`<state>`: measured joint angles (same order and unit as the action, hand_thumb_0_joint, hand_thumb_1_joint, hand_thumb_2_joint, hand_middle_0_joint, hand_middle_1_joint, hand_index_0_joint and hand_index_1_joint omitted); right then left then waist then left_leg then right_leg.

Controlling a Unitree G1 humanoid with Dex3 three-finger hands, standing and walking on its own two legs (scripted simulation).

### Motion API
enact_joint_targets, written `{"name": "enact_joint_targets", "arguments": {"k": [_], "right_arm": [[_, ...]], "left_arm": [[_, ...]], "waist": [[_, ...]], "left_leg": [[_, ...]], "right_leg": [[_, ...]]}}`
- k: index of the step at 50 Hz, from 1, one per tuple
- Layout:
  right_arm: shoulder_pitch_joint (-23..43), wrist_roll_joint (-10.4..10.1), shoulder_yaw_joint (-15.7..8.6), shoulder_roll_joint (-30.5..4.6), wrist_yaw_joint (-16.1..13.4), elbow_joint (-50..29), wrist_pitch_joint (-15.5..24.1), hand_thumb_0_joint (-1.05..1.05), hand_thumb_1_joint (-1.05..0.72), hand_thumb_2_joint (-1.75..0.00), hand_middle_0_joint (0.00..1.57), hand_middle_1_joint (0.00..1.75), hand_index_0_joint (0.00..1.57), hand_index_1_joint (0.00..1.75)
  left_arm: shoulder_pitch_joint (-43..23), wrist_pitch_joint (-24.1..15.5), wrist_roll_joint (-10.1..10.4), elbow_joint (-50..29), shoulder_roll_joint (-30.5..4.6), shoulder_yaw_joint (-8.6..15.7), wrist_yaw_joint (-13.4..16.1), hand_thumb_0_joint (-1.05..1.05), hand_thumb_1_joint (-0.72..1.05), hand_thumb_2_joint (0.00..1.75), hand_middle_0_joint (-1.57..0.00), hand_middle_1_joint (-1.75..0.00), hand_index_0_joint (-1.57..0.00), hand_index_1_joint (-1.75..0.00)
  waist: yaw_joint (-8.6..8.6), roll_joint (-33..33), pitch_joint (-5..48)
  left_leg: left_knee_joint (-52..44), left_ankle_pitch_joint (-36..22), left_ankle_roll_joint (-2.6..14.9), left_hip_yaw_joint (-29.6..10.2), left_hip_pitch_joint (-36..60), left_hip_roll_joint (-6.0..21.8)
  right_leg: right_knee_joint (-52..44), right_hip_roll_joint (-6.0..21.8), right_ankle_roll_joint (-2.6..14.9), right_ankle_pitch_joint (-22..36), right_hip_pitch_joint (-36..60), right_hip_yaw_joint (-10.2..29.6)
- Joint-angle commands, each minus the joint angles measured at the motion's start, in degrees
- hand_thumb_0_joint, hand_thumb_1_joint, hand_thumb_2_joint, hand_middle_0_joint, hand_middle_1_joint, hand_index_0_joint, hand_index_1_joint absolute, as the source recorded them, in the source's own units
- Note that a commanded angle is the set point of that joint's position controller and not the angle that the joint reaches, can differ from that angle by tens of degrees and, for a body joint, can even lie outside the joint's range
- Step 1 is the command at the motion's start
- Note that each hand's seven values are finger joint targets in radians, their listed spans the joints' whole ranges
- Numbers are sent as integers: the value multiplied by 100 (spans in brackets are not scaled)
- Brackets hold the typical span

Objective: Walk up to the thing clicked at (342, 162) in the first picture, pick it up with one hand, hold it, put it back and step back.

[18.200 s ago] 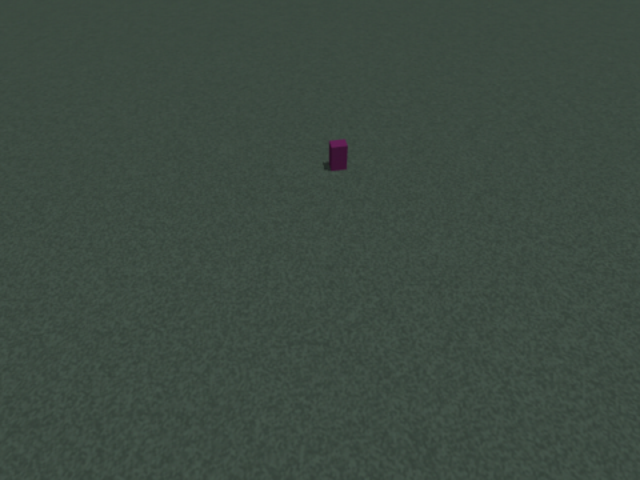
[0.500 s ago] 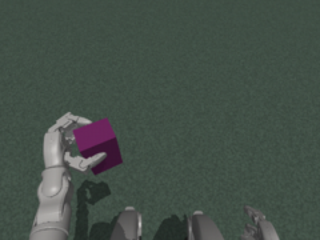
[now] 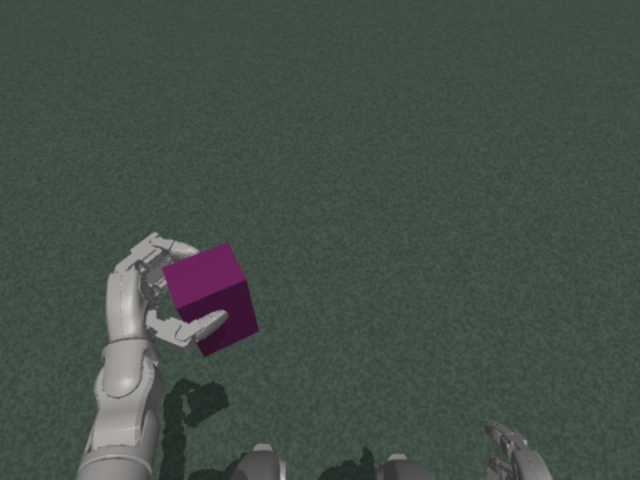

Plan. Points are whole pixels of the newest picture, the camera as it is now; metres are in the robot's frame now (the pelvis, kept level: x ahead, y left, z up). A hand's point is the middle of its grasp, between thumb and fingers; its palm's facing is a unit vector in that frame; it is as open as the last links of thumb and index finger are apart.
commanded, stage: lift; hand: left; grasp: from the side
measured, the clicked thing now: (215, 303) +0.34 +0.15 +0.00
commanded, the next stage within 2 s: hold in 0.16 s
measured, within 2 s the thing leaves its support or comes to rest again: neither
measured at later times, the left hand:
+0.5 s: hand (188, 275) +0.35 +0.17 +0.06, palm faces +0.19 -0.98 -0.02, open 10.0 cm
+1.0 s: hand (185, 273) +0.34 +0.17 +0.08, palm faces +0.19 -0.98 -0.02, open 9.9 cm
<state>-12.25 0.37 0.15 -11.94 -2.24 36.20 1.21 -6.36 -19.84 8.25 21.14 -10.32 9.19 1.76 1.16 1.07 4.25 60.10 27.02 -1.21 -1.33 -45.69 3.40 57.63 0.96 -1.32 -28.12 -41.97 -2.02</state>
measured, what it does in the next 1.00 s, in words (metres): stands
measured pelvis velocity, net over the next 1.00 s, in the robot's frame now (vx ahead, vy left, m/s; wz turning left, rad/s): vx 0.01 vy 0.00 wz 0.00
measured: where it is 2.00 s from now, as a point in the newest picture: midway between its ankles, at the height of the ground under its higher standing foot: outside the picture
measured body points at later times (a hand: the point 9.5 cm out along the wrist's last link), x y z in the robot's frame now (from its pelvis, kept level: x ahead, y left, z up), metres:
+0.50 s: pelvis +0.01 +0.00 +0.02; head +0.07 +0.00 +0.46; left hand +0.33 +0.23 +0.06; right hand +0.14 -0.24 -0.10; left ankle +0.02 +0.13 -0.67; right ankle +0.00 -0.14 -0.67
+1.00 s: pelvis +0.01 +0.00 +0.03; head +0.05 +0.00 +0.48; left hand +0.32 +0.22 +0.08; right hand +0.14 -0.24 -0.08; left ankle +0.02 +0.13 -0.67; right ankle +0.00 -0.14 -0.67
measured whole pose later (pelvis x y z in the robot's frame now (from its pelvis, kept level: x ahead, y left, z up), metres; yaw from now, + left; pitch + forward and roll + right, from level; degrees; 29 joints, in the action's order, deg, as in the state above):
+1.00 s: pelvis +0.01 +0.00 +0.03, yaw +0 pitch +7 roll -1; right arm -12.6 0.5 -0.2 -11.8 -1.2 37.4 -0.3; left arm -6.4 -19.2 7.5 22.6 -9.1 7.6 3.1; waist 0.8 1.1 1.8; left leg 49.5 23.4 -1.3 -0.5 -32.9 3.2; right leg 47.2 1.0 -1.3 -24.4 -29.6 -1.6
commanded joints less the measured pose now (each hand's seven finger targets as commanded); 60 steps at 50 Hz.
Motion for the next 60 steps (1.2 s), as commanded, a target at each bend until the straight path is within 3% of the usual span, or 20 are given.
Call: {"name": "enact_joint_targets", "arguments": {"k": [1, 3, 5, 10, 12, 16, 21, 23, 24, 27, 30, 34, 35, 40, 41, 42, 48, 51, 55, 60], "right_arm": [[-21, -23, -303, -768, -41, -643, 198, 0, -93, -90, 20, 30, 20, 30], [-31, -9, -324, -780, -32, -624, 175, 0, -93, -90, 20, 30, 20, 30], [-11, -15, -328, -790, -27, -616, 153, 0, -93, -90, 20, 30, 20, 30], [19, -6, -328, -766, 4, -615, 125, 0, -93, -90, 20, 30, 20, 30], [64, 1, -336, -777, 11, -632, 133, 0, -93, -90, 20, 30, 20, 30], [-44, 8, -337, -786, 11, -574, 114, 0, -94, -90, 20, 30, 20, 30], [-8, 12, -352, -786, 36, -584, 90, 0, -93, -90, 20, 30, 20, 30], [15, 8, -346, -775, 43, -574, 57, 0, -93, -90, 20, 30, 20, 30], [6, 14, -351, -782, 38, -577, 59, 0, -94, -90, 20, 30, 20, 30], [39, -2, -335, -762, 49, -599, 49, 0, -94, -90, 20, 30, 20, 30], [41, -3, -347, -772, 33, -611, 42, 0, -93, -90, 20, 30, 20, 30], [113, -4, -340, -769, 38, -620, 54, 0, -93, -90, 20, 30, 20, 30], [135, -2, -340, -762, 44, -613, 66, 0, -93, -90, 20, 30, 20, 30], [94, 1, -350, -777, 49, -606, 84, 0, -93, -90, 20, 30, 20, 30], [137, -7, -330, -753, 47, -620, 86, 0, -93, -90, 20, 30, 20, 30], [74, -3, -372, -817, 56, -604, 86, 0, -93, -90, 20, 30, 20, 30], [128, -13, -332, -759, 55, -591, 105, 0, -93, -90, 20, 30, 20, 30], [162, -26, -309, -727, 46, -590, 104, 0, -93, -90, 20, 30, 20, 30], [201, -24, -308, -721, 40, -605, 117, 0, -93, -90, 20, 30, 20, 30], [260, 0, -310, -697, 37, -584, 117, 0, -93, -90, 20, 30, 20, 30]], "left_arm": [[-1462, -470, 83, -1415, -649, 248, 15, 0, 1, 120, -131, -141, -133, -141], [-1552, -472, 62, -1502, -664, 224, 33, 0, 1, 120, -130, -140, -132, -140], [-1514, -461, 39, -1356, -597, 158, 24, 0, 2, 119, -131, -140, -133, -140], [-1627, -524, 34, -1427, -727, 297, 52, 0, 5, 122, -132, -142, -133, -142], [-1618, -525, 61, -1370, -579, 199, 34, 0, 4, 122, -132, -142, -133, -142], [-1545, -522, 62, -1369, -678, 242, 11, 0, 6, 115, -132, -141, -134, -140], [-1531, -514, 57, -1272, -534, 176, 42, 0, 7, 116, -132, -141, -134, -141], [-1650, -534, 19, -1362, -661, 233, 52, 0, 6, 115, -131, -139, -133, -139], [-1447, -510, 42, -1206, -537, 181, 39, 0, 9, 116, -132, -141, -134, -141], [-1598, -526, 59, -1374, -634, 244, 47, 0, 6, 116, -133, -141, -135, -141], [-1558, -492, 20, -1290, -537, 159, 75, 0, 10, 115, -130, -139, -132, -139], [-1682, -501, 19, -1426, -572, 186, 103, 0, 7, 114, -130, -139, -133, -138], [-1594, -486, 6, -1339, -474, 100, 103, 0, 7, 113, -130, -139, -132, -138], [-1575, -479, -1, -1413, -556, 160, 124, 0, 8, 115, -130, -140, -133, -139], [-1555, -454, -10, -1395, -464, 37, 112, 0, 9, 115, -131, -141, -134, -140], [-1623, -461, -7, -1431, -562, 124, 122, 0, 8, 115, -132, -141, -134, -140], [-1717, -396, -8, -1390, -437, -11, 113, 0, 10, 118, -131, -142, -134, -141], [-1634, -390, 10, -1375, -446, 46, 112, 0, 11, 116, -131, -141, -133, -140], [-1460, -373, 13, -1281, -389, 21, 112, 0, 11, 117, -131, -141, -133, -141], [-1560, -442, -23, -1337, -472, 133, 138, 0, 11, 115, -129, -139, -131, -139]], "waist": [[38, 49, 1915], [34, 118, 1998], [87, 57, 1738], [4, 127, 1759], [53, 117, 1721], [50, 27, 1900], [81, -30, 1821], [30, 138, 1647], [47, -8, 1663], [20, 94, 1695], [44, -28, 1650], [39, 115, 1572], [42, 76, 1439], [13, 141, 1615], [32, 100, 1505], [44, 109, 1542], [57, 30, 1325], [-11, 16, 1333], [16, -209, 1289], [-6, -86, 1319]], "left_leg": [[-941, -1724, 122, 57, 1518, -202], [-964, -1842, 120, 68, 1634, -196], [-1057, -1746, 115, 69, 1638, -192], [-1171, -1724, 105, 97, 1688, -215], [-1221, -1686, 101, 80, 1784, -205], [-1158, -2194, 137, 103, 1890, -207], [-1247, -2122, 138, 125, 1978, -201], [-1350, -1942, 108, 120, 1954, -212], [-1352, -1985, 119, 110, 1968, -206], [-1389, -2041, 121, 142, 2004, -221], [-1441, -1983, 127, 167, 2081, -225], [-1580, -1763, 96, 150, 2168, -217], [-1631, -1678, 86, 133, 2159, -209], [-1678, -1897, 78, 105, 2322, -192], [-1693, -1889, 80, 113, 2297, -198], [-1707, -1958, 76, 90, 2310, -185], [-1765, -1890, 87, 126, 2304, -196], [-1820, -1749, 87, 157, 2296, -225], [-1788, -1855, 129, 208, 2267, -250], [-1821, -1701, 128, 222, 2275, -266]], "right_leg": [[-876, -143, 150, 2032, 1016, -39], [-923, -148, 151, 2137, 1069, -29], [-978, -162, 153, 2040, 1013, -43], [-1077, -146, 156, 2023, 1202, -28], [-1111, -169, 158, 1962, 1165, -49], [-1140, -155, 124, 2500, 1440, -29], [-1221, -161, 117, 2451, 1465, -19], [-1281, -158, 139, 2220, 1421, -42], [-1299, -159, 131, 2259, 1486, -50], [-1345, -148, 122, 2359, 1574, -22], [-1438, -145, 103, 2348, 1625, -17], [-1483, -158, 135, 2064, 1563, -42], [-1492, -170, 140, 1955, 1512, -68], [-1504, -179, 153, 2102, 1658, -88], [-1534, -171, 142, 2111, 1677, -80], [-1513, -187, 156, 2149, 1681, -100], [-1657, -168, 129, 2143, 1676, -78], [-1723, -140, 127, 2045, 1809, -56], [-1798, -109, 76, 2266, 1929, -20], [-1815, -98, 89, 2107, 1877, -5]]}}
